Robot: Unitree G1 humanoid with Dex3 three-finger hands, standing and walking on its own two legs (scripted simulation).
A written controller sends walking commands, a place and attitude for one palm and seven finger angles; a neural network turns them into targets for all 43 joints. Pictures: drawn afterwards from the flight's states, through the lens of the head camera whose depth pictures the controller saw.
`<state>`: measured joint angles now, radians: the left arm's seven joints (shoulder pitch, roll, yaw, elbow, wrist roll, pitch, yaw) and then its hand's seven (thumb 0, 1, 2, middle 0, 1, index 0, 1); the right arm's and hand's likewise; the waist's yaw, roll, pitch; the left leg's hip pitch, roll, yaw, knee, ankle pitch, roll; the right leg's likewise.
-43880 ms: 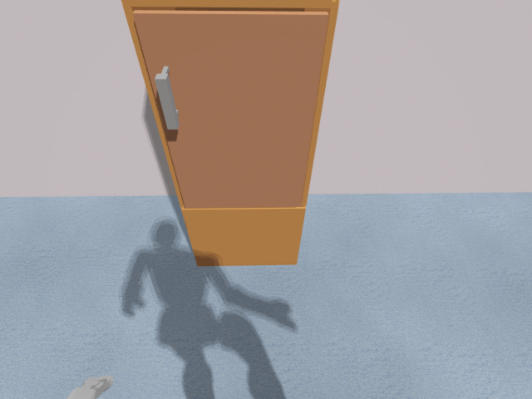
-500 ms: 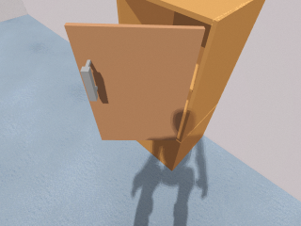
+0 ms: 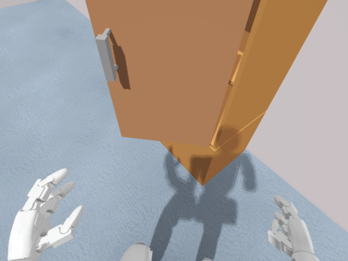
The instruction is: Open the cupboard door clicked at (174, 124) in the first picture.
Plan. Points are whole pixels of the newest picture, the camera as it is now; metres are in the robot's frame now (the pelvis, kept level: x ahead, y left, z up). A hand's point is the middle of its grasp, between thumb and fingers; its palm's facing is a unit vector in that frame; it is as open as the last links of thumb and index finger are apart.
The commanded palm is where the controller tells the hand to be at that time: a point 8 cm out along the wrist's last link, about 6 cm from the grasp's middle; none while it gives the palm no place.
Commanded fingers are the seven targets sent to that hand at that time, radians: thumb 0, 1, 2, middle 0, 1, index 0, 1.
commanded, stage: raise the hand with hooked fingers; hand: left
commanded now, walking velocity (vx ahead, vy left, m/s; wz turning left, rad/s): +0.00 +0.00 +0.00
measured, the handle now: (109, 55) +0.59 +0.25 +0.14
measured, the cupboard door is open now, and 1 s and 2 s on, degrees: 44 44 44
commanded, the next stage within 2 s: move the hooked fingers beside the handle in 1.56 s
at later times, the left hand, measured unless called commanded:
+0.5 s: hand (60, 167) +0.27 +0.27 +0.08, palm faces -0.02 -1.00 -0.03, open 12.2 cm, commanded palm +0.24 +0.32 +0.10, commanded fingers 0.00 -0.34 0.37 -0.29 -1.10 -0.29 -1.10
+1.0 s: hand (18, 127) +0.30 +0.33 +0.16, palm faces +0.04 -1.00 -0.05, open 13.9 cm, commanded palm +0.28 +0.38 +0.16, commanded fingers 0.00 -0.50 0.30 -0.30 -1.20 -0.30 -1.20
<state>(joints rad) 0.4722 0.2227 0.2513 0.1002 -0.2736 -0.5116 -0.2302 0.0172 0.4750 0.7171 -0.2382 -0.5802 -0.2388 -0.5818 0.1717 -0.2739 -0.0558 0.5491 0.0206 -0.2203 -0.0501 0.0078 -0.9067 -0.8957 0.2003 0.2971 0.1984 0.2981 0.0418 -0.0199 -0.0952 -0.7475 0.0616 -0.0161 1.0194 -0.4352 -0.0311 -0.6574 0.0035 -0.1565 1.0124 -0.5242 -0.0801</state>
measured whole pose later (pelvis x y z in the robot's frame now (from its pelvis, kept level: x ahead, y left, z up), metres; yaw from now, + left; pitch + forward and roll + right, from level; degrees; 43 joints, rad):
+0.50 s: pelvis +0.01 +0.04 +0.03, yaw -2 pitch +9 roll -1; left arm 0.21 0.31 0.33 0.19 -0.36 -0.32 -0.41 0.00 -0.11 0.47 -0.27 -0.95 -0.27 -0.96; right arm 0.30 -0.30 -0.01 0.63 0.05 -0.23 -0.08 0.01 -0.90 -0.90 0.20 0.30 0.20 0.30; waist 0.00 0.02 -0.06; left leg -0.63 0.04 0.04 0.87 -0.39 0.02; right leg -0.55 -0.01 -0.09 0.83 -0.44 -0.02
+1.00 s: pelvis +0.01 +0.07 +0.05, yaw -2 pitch +3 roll -2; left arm -0.05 0.40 0.40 0.24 -0.32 -0.14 -0.41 -0.01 -0.49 0.31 -0.30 -1.20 -0.30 -1.20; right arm 0.25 -0.24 0.09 0.59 0.05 -0.21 -0.09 0.01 -0.90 -0.89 0.21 0.30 0.20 0.30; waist 0.04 0.02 -0.04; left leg -0.45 0.01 0.04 0.72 -0.33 0.05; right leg -0.35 -0.03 -0.09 0.65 -0.35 0.01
